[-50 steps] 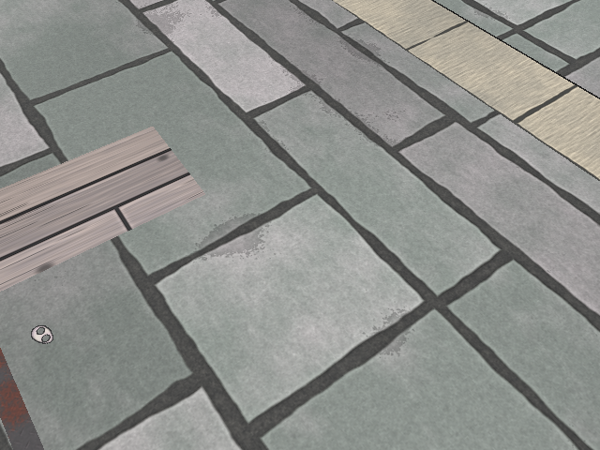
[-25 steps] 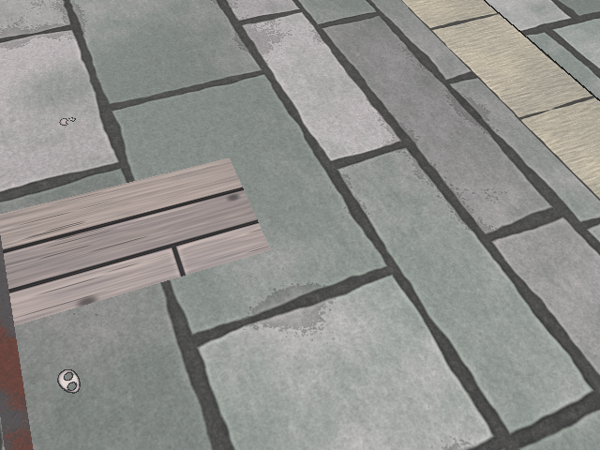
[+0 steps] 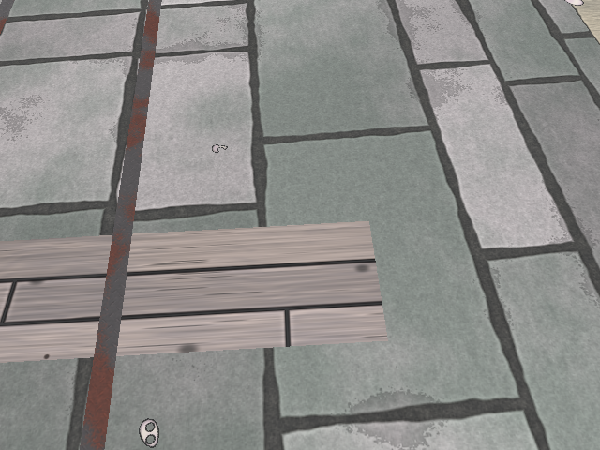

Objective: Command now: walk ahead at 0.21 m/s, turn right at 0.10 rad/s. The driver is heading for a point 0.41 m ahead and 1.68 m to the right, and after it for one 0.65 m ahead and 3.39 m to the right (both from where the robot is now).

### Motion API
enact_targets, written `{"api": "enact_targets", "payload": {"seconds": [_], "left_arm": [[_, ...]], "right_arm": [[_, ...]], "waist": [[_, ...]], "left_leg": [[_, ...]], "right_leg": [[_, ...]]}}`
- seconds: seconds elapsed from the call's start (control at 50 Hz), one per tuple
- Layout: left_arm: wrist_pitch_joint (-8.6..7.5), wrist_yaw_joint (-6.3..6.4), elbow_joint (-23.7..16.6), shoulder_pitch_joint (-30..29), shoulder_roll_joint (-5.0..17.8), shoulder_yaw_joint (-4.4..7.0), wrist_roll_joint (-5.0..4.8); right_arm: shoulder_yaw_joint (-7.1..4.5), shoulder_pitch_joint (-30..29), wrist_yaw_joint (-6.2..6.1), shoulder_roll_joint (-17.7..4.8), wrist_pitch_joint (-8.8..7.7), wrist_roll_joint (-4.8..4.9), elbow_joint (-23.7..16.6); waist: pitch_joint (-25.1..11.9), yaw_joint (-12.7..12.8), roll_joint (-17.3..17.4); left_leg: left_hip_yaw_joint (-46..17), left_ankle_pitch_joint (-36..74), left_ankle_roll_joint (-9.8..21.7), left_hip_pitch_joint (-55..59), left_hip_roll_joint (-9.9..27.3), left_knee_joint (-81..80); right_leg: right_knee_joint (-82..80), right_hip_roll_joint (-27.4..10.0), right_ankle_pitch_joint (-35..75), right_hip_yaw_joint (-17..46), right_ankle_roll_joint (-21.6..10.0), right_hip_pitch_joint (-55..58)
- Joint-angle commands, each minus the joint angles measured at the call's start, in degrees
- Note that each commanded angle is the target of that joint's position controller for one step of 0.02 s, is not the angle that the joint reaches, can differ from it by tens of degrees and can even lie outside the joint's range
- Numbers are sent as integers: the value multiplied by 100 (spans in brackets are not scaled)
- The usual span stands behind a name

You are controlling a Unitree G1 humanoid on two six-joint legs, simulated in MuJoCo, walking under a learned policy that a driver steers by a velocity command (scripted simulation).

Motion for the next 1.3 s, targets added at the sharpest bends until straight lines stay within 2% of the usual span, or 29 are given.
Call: {"api": "enact_targets", "payload": {"seconds": [0.02, 0.08, 0.1, 0.12, 0.14, 0.16, 0.18, 0.22, 0.36, 0.48, 0.5, 0.52, 0.54, 0.56, 0.58, 0.62, 0.66, 0.7, 0.86, 0.96, 1.0, 1.02, 1.04, 1.06, 1.08, 1.1, 1.12, 1.18, 1.3], "left_arm": [[1, 2, -213, -98, 840, 164, -34], [98, 51, -243, -236, 971, 238, -102], [99, 64, -295, -134, 834, 213, -118], [106, 90, -510, 97, 460, 122, -130], [264, 183, -414, 677, 273, 101, -196], [407, 216, -305, 535, 698, 222, -76], [482, 190, -353, 243, 705, 270, 7], [608, 138, -401, 25, 599, 300, 60], [914, -6, -701, -361, 394, 274, 73], [879, -116, -1027, -561, 506, 257, 18], [832, -113, -983, -361, 525, 265, 22], [769, -88, -942, -230, 694, 305, 54], [704, -12, -1082, -298, 1271, 401, 107], [710, 43, -1147, -158, 1852, 569, 122], [718, 93, -1093, -215, 1550, 519, 121], [733, 118, -1252, -969, 1226, 424, 62], [694, 108, -1356, -1075, 1020, 373, -14], [653, 86, -1322, -838, 1038, 389, -46], [685, 99, -1329, -454, 1255, 489, 38], [722, 23, -1410, -783, 1319, 530, 50], [736, 17, -1447, -1084, 1269, 522, -17], [719, 39, -1487, -1128, 1117, 480, -67], [694, 52, -1501, -737, 650, 374, -63], [706, 111, -1516, -717, 948, 456, 41], [724, 105, -1446, -762, 1250, 537, 160], [749, 53, -1317, -671, 1225, 559, 134], [790, 0, -1213, -526, 1165, 554, 97], [859, -134, -1180, -562, 1056, 503, 24], [935, -192, -1399, -1113, 837, 372, 7]], "right_arm": [[56, 234, -48, -139, -62, 39, -162], [7, 589, -198, -368, -182, 15, -31], [-59, 832, -266, -642, -254, -59, 33], [-129, 1162, -320, -1052, -299, -126, -44], [-228, 1198, -319, -1237, -170, 103, -66], [-189, 1146, -323, -947, -81, 222, -139], [-100, 799, -358, -651, -49, 205, -198], [-12, 242, -452, -375, -8, 136, -280], [-91, 195, -455, -465, 2, 40, -238], [-269, 258, -346, -879, 137, 43, -195], [-295, 262, -343, -910, 172, 70, -180], [-307, 475, -319, -809, 225, 50, -106], [-223, 765, -268, -354, 293, 11, -203], [-200, 49, -357, -430, 386, 26, -549], [-207, -106, -360, -491, 425, 65, -549], [-248, 260, -305, -549, 349, 134, -338], [-297, 535, -256, -640, 316, 16, -189], [-284, 475, -240, -557, 329, 60, -244], [-197, 93, -317, -507, 329, 126, -545], [-159, 346, -366, -550, 242, 215, -644], [-142, 745, -424, -511, 180, 208, -576], [-186, 909, -479, -698, 135, 157, -547], [-253, 809, -527, -1165, 129, 74, -646], [-329, 393, -475, -1518, 176, 44, -787], [-263, 412, -427, -1166, 182, 48, -816], [-159, 139, -396, -812, 171, 101, -859], [-118, -85, -382, -682, 175, 92, -923], [-125, 62, -427, -680, 155, 76, -928], [-242, 620, -390, -872, 140, 63, -728]], "waist": [[-518, -259, -1018], [-547, -513, -764], [-757, -547, -363], [-1346, -495, 566], [-1925, -484, 1360], [-1706, -551, 701], [-1165, -430, 419], [-584, -161, 496], [-629, -183, 608], [-732, -219, 566], [-730, -105, 395], [-550, -86, -206], [-379, -267, -1861], [41, 79, -1969], [106, -51, -1193], [1, -447, -955], [-406, -454, -920], [-551, -371, -735], [-507, -65, -922], [-628, -219, -997], [-625, -516, -917], [-635, -576, -643], [-717, -317, 579], [-371, -288, 1142], [-310, -256, 567], [-222, -104, 322], [-189, -10, 309], [-338, -168, 566], [-414, -518, 656]], "left_leg": [[378, 444, -75, 1054, -221, -778], [238, 964, 89, 1876, -190, -1911], [-125, 1963, 188, 2576, 300, -2101], [-1194, 4455, 507, 3576, 1744, -1753], [-1897, 5187, 1363, 3828, 2540, -1768], [-1752, 4252, 1531, 3505, 2354, -2021], [-1362, 3384, 1402, 3000, 2048, -2282], [-693, 2488, 1136, 2190, 1616, -2704], [105, 924, 1175, 1743, 1541, -2866], [305, 368, 920, 1640, 1772, -2388], [495, 160, 674, 1397, 1684, -2070], [817, -446, 263, 1012, 1435, -1399], [1418, -2112, -257, -99, 651, 228], [644, -2626, -337, -609, -47, 963], [188, -2114, -317, -474, 139, 1465], [51, -1182, -239, -317, 113, 1541], [105, -936, -266, -192, 23, 1841], [56, -933, -323, -259, 4, 1791], [-74, -1336, -307, 64, -168, 383], [-89, -1395, -118, 1104, -434, -614], [-61, -739, -30, 1990, -471, -1890], [-398, -459, 63, 2603, -46, -2629], [-1761, -760, 398, 3106, 1417, -3179], [-2697, 6, 1081, 2372, 2213, -3256], [-2348, 633, 1314, 2095, 2164, -3067], [-1732, 935, 1210, 1944, 1789, -2955], [-1154, 1169, 1043, 1937, 1419, -2876], [-451, 1856, 992, 2480, 1110, -2672], [-250, 1906, 1147, 3087, 1470, -2505]], "right_leg": [[115, -1043, 4388, 689, -683, -113], [837, -989, 3304, 1090, -452, -212], [1383, -738, 2430, 1052, -274, -540], [2490, -295, -66, 727, -85, -1236], [3770, 322, -2691, 402, -52, -1768], [4572, 199, -2749, 592, -51, -2062], [4809, 46, -2357, 666, -19, -2255], [4686, -187, -1726, 681, 163, -2163], [3737, -249, -1139, 400, 309, -1737], [2086, -117, -1068, 0, -3, -800], [1437, -26, -712, -14, -112, -353], [570, -188, -427, 540, -220, -85], [-282, -1719, 79, 2683, -541, 167], [-475, -2385, 1072, 3609, -1285, -675], [-388, -2023, 1003, 3054, -1294, -752], [-261, -1275, 770, 2279, -960, -709], [-56, -1051, 1603, 2038, -971, -338], [44, -1070, 1882, 2129, -1024, -18], [238, -1093, 1514, 2923, -1237, 131], [426, -909, 1950, 3408, -1023, -311], [617, -618, 1550, 3416, -670, -726], [903, -314, 718, 3217, -348, -1219], [2057, 366, -1135, 2269, 7, -1879], [3113, 993, -2182, 1213, 146, -2512], [4040, 550, -2053, 1304, 188, -2313], [4440, 495, -1730, 1291, 206, -2225], [4758, 472, -1433, 1206, 268, -2192], [4951, 389, -1138, 926, 492, -2435], [3708, 101, -1376, 648, 566, -2334]]}}
Velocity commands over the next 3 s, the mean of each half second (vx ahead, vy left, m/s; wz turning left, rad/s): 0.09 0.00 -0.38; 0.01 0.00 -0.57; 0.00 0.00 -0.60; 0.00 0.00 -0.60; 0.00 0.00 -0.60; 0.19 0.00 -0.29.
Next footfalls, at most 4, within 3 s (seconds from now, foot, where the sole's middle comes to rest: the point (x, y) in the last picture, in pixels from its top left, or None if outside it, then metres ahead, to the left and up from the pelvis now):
0.10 left None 0.18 0.10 -0.78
0.52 right None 0.05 -0.09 -0.78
1.02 left None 0.13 0.08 -0.78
1.48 right None -0.04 -0.06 -0.78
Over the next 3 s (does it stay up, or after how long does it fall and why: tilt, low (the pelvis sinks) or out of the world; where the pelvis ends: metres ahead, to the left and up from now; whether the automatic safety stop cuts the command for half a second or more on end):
stays up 0.00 -0.04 0.00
